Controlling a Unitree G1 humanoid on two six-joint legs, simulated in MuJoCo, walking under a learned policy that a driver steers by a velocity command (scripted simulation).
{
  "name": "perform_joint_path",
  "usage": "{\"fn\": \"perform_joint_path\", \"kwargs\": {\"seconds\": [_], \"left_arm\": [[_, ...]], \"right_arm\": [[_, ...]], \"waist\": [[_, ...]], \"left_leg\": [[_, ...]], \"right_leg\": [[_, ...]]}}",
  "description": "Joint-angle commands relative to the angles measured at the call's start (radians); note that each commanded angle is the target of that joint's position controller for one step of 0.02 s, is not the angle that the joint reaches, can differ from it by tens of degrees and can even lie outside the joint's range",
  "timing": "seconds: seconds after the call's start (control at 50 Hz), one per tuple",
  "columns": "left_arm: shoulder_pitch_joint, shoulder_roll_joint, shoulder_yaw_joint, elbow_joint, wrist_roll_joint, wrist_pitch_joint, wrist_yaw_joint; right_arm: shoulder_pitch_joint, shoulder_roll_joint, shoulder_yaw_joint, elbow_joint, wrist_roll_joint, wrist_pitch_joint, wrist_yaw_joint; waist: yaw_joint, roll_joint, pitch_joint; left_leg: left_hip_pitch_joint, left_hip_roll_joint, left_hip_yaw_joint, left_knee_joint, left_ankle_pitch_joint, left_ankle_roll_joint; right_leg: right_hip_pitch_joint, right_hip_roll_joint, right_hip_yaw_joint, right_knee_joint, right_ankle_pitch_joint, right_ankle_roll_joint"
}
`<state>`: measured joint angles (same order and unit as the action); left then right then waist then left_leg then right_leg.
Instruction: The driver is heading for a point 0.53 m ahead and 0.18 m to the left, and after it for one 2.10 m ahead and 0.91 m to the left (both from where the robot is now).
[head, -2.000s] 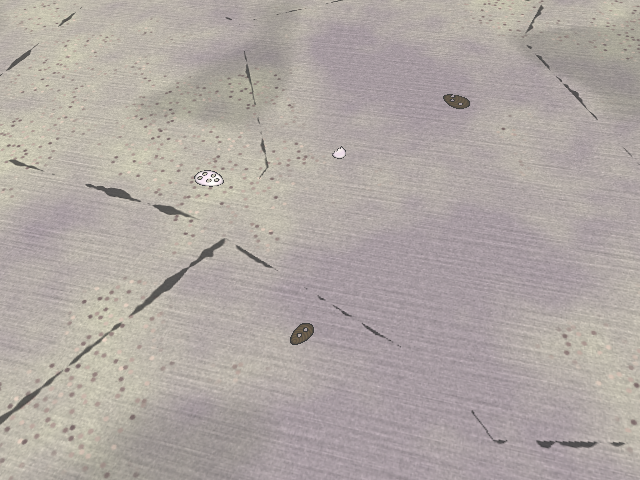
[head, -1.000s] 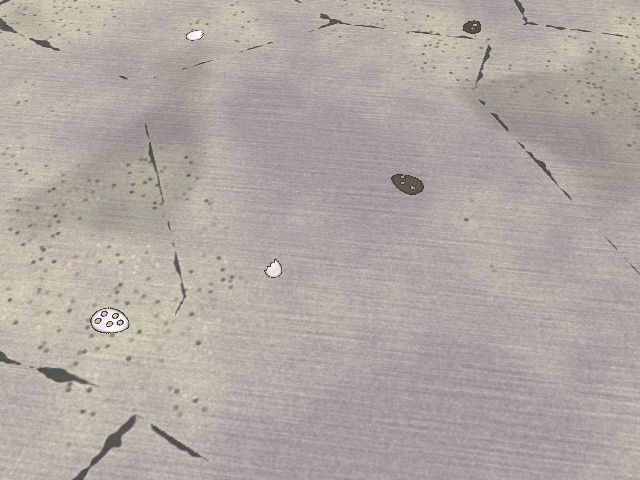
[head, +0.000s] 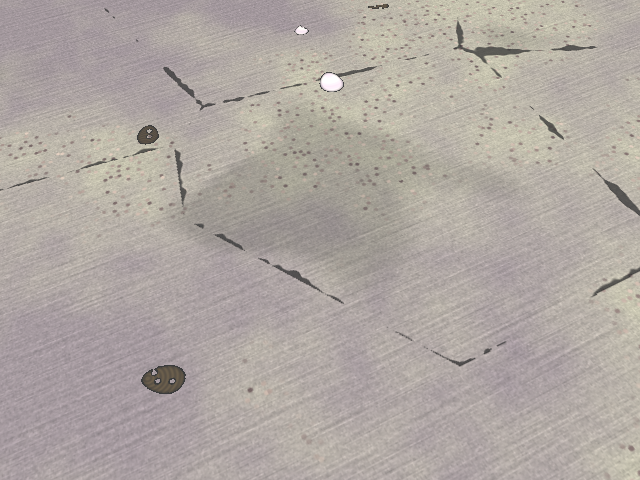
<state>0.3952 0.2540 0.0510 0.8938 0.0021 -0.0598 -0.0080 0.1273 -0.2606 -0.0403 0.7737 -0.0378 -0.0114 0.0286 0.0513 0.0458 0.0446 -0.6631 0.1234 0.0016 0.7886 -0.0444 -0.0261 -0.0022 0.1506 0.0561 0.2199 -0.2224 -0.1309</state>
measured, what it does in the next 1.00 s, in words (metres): walks ahead, turning left: left foot, then right foot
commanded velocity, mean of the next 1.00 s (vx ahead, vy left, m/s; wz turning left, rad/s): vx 0.50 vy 0.00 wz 0.42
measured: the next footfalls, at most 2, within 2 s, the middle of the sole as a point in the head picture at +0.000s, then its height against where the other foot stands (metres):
left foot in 0.20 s outside the picture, level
right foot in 0.70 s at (369, 420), level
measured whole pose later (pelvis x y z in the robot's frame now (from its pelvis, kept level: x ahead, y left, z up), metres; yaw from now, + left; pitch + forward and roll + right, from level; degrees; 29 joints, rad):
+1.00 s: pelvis +0.56 +0.08 +0.00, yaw +30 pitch +1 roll -1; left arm 0.37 0.26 0.04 0.84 0.02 -0.09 0.00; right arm 0.17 -0.31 -0.07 0.74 -0.04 0.01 0.06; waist 0.04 0.06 0.02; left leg -0.65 0.05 -0.02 1.00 -0.16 0.02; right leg -0.07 0.01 -0.16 0.27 -0.23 -0.03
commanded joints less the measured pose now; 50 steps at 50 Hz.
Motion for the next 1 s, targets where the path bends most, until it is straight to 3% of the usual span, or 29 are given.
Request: {"fn": "perform_joint_path", "kwargs": {"seconds": [0.02, 0.06, 0.1, 0.12, 0.16, 0.18, 0.2, 0.22, 0.24, 0.26, 0.28, 0.3, 0.32, 0.34, 0.4, 0.5, 0.58, 0.62, 0.66, 0.68, 0.7, 0.72, 0.74, 0.76, 0.78, 0.8, 0.84, 0.88, 1.0], "left_arm": [[0.068, 0.136, 0.023, -0.019, 0.006, -0.016, 0.010], [0.094, 0.130, 0.017, -0.001, 0.016, -0.017, 0.016], [0.089, 0.137, 0.015, 0.013, 0.026, -0.018, 0.023], [0.069, 0.142, 0.013, 0.015, 0.029, -0.020, 0.028], [0.048, 0.162, 0.015, 0.022, 0.038, -0.020, 0.036], [0.032, 0.170, 0.015, 0.021, 0.037, -0.016, 0.036], [0.014, 0.161, 0.008, 0.000, 0.029, -0.021, 0.037], [0.105, 0.082, -0.007, -0.031, -0.006, -0.027, 0.022], [0.043, 0.143, 0.005, -0.037, 0.032, -0.034, 0.018], [-0.041, 0.139, 0.004, -0.069, 0.034, -0.041, 0.011], [-0.084, 0.139, -0.001, -0.082, 0.032, -0.050, 0.004], [-0.100, 0.128, -0.001, -0.090, 0.033, -0.044, 0.001], [-0.082, 0.115, -0.005, -0.095, 0.043, -0.027, 0.000], [-0.074, 0.101, -0.010, -0.098, 0.048, -0.012, -0.002], [-0.137, 0.081, -0.019, -0.132, 0.048, 0.009, -0.007], [-0.353, 0.065, -0.031, -0.208, 0.037, 0.009, -0.014], [-0.452, 0.075, -0.035, -0.251, 0.026, -0.002, -0.014], [-0.430, 0.097, -0.030, -0.256, 0.024, -0.010, -0.011], [-0.296, 0.134, -0.015, -0.219, 0.022, -0.021, -0.001], [-0.174, 0.166, -0.002, -0.188, 0.031, -0.035, 0.012], [-0.014, 0.244, 0.018, -0.181, 0.055, -0.042, 0.031], [-0.020, 0.327, 0.040, -0.184, 0.061, -0.022, 0.036], [-0.067, 0.246, 0.034, -0.186, 0.047, -0.007, 0.031], [-0.122, 0.152, 0.011, -0.200, 0.038, -0.007, 0.027], [-0.159, 0.114, 0.001, -0.194, 0.038, -0.010, 0.022], [-0.156, 0.102, -0.003, -0.185, 0.036, -0.015, 0.023], [-0.119, 0.095, -0.004, -0.158, 0.026, -0.033, 0.018], [-0.111, 0.110, 0.005, -0.146, 0.015, -0.047, 0.013], [-0.065, 0.117, 0.015, -0.106, 0.017, -0.046, 0.009]], "right_arm": [[-0.124, -0.062, -0.007, -0.089, 0.008, -0.016, 0.004], [-0.175, -0.058, -0.001, -0.106, 0.011, -0.021, 0.009], [-0.173, -0.061, -0.001, -0.112, 0.015, -0.026, 0.012], [-0.141, -0.067, -0.004, -0.102, 0.016, -0.028, 0.010], [0.012, -0.095, -0.018, -0.052, 0.018, -0.033, -0.003], [0.157, -0.109, -0.029, -0.004, 0.014, -0.040, -0.010], [0.322, -0.155, -0.045, 0.036, -0.004, -0.045, -0.021], [0.406, -0.288, -0.085, 0.050, -0.016, -0.041, -0.026], [0.319, -0.220, -0.071, 0.054, 0.030, -0.030, -0.010], [0.217, -0.195, -0.065, 0.035, 0.042, -0.027, -0.007], [0.167, -0.140, -0.052, 0.026, 0.034, -0.026, -0.004], [0.155, -0.121, -0.045, 0.030, 0.031, -0.028, -0.007], [0.150, -0.110, -0.040, 0.040, 0.034, -0.031, -0.011], [0.165, -0.114, -0.040, 0.046, 0.035, -0.040, -0.011], [0.191, -0.151, -0.052, 0.057, 0.038, -0.052, -0.014], [0.289, -0.161, -0.063, 0.071, 0.041, -0.044, -0.016], [0.343, -0.168, -0.067, 0.070, 0.027, -0.036, -0.027], [0.318, -0.182, -0.072, 0.054, 0.020, -0.035, -0.035], [0.260, -0.203, -0.077, 0.032, 0.018, -0.038, -0.037], [0.247, -0.192, -0.074, 0.029, 0.027, -0.046, -0.029], [0.249, -0.121, -0.053, -0.004, 0.040, -0.056, -0.021], [0.371, -0.042, -0.036, -0.036, 0.067, -0.053, -0.022], [0.353, -0.134, -0.045, -0.001, 0.031, -0.034, -0.033], [0.276, -0.150, -0.052, 0.000, 0.020, -0.028, -0.025], [0.237, -0.128, -0.048, -0.009, 0.019, -0.026, -0.014], [0.219, -0.117, -0.048, -0.012, 0.009, -0.018, -0.005], [0.223, -0.100, -0.045, -0.013, -0.001, 0.003, 0.011], [0.184, -0.090, -0.041, -0.036, 0.001, 0.015, 0.022], [-0.015, -0.059, -0.021, -0.109, 0.004, 0.014, 0.045]], "waist": [[0.026, -0.095, 0.021], [0.042, -0.099, 0.042], [0.024, -0.110, 0.051], [0.000, -0.110, 0.040], [-0.070, -0.128, -0.044], [-0.137, -0.113, -0.118], [-0.210, -0.077, -0.209], [-0.171, 0.168, -0.325], [-0.140, 0.070, -0.297], [-0.102, 0.031, -0.133], [-0.087, -0.042, -0.061], [-0.062, -0.058, -0.007], [-0.031, -0.052, 0.005], [-0.021, -0.031, 0.003], [-0.022, -0.008, -0.003], [-0.103, 0.011, 0.002], [-0.143, 0.022, -0.016], [-0.117, 0.033, -0.025], [-0.047, 0.035, -0.068], [0.017, -0.019, -0.134], [0.075, -0.135, -0.287], [0.004, -0.360, -0.374], [-0.011, -0.214, -0.278], [-0.010, -0.098, -0.149], [-0.026, -0.082, -0.082], [-0.035, -0.125, -0.055], [-0.050, -0.160, -0.033], [-0.060, -0.161, -0.048], [-0.034, -0.134, 0.005]], "left_leg": [[-0.040, -0.034, 0.044, -0.085, 0.062, 0.022], [-0.034, -0.054, 0.065, -0.142, 0.042, 0.049], [0.022, -0.080, 0.072, -0.196, -0.012, 0.085], [0.086, -0.108, 0.084, -0.214, -0.053, 0.108], [0.269, -0.185, 0.106, -0.235, -0.144, 0.152], [0.435, -0.206, 0.107, -0.298, -0.116, 0.178], [0.694, -0.086, -0.040, -0.313, -0.135, 0.232], [0.993, 0.207, -0.572, -0.357, -0.175, 0.417], [0.954, 0.224, -0.763, -0.490, -0.166, 0.423], [0.797, 0.197, -0.604, -0.508, -0.225, 0.398], [0.670, 0.160, -0.508, -0.544, -0.173, 0.370], [0.572, 0.114, -0.435, -0.564, -0.099, 0.342], [0.492, 0.075, -0.375, -0.587, -0.049, 0.321], [0.461, 0.053, -0.338, -0.586, 0.050, 0.319], [0.411, 0.000, -0.271, -0.617, 0.062, 0.316], [0.479, -0.044, -0.265, -0.592, 0.106, 0.253], [0.591, -0.022, -0.314, -0.508, 0.228, 0.237], [0.606, -0.004, -0.355, -0.458, 0.250, 0.214], [0.559, -0.017, -0.374, -0.351, 0.320, 0.180], [0.508, -0.077, -0.330, -0.183, 0.309, 0.155], [0.397, -0.139, -0.242, 0.087, 0.091, 0.129], [0.094, -0.284, -0.118, 0.321, -0.528, 0.100], [-0.008, -0.184, -0.108, 0.427, -0.488, 0.110], [-0.004, -0.146, -0.108, 0.428, -0.386, 0.108], [0.020, -0.116, -0.097, 0.392, -0.323, 0.098], [0.041, -0.093, -0.087, 0.365, -0.299, 0.088], [0.074, -0.083, -0.074, 0.357, -0.271, 0.076], [0.031, -0.074, -0.064, 0.355, -0.228, 0.062], [-0.032, -0.057, -0.011, 0.128, -0.029, 0.043]], "right_leg": [[0.055, -0.284, 0.121, -0.041, 0.495, -0.053], [0.100, -0.303, 0.099, -0.042, 0.530, -0.052], [0.127, -0.331, 0.073, -0.026, 0.611, -0.044], [0.132, -0.333, 0.045, 0.011, 0.750, -0.032], [0.155, -0.330, -0.003, 0.204, 1.060, -0.008], [0.120, -0.311, -0.035, 0.387, 1.068, 0.006], [-0.067, -0.287, -0.059, 0.637, 0.832, 0.023], [-0.461, -0.092, -0.122, 1.088, 0.177, 0.092], [-0.611, -0.063, 0.001, 1.173, -0.230, 0.073], [-0.668, -0.136, 0.033, 1.152, -0.150, 0.069], [-0.650, -0.177, 0.023, 1.087, -0.093, 0.072], [-0.618, -0.201, 0.019, 1.026, -0.087, 0.081], [-0.567, -0.217, 0.013, 0.976, -0.082, 0.098], [-0.538, -0.224, 0.004, 0.935, -0.087, 0.115], [-0.549, -0.231, -0.037, 0.798, -0.025, 0.160], [-0.583, -0.212, -0.057, 0.516, 0.194, 0.191], [-0.581, -0.176, -0.049, 0.409, 0.193, 0.181], [-0.505, -0.163, -0.027, 0.341, 0.139, 0.162], [-0.296, -0.129, -0.032, 0.271, 0.061, 0.132], [-0.114, -0.160, -0.008, 0.206, 0.075, 0.101], [0.115, -0.388, 0.210, 0.173, -0.124, 0.045], [0.316, -0.620, 0.638, 0.071, -0.204, -0.073], [0.216, -0.600, 0.683, 0.060, -0.338, -0.085], [0.084, -0.541, 0.516, 0.043, -0.295, -0.058], [-0.008, -0.487, 0.371, 0.019, -0.139, -0.035], [-0.057, -0.447, 0.263, 0.004, -0.022, -0.013], [-0.107, -0.404, 0.134, -0.003, 0.187, 0.012], [-0.090, -0.415, 0.078, -0.032, 0.239, -0.015], [-0.070, -0.387, -0.116, -0.069, 0.316, -0.011]]}}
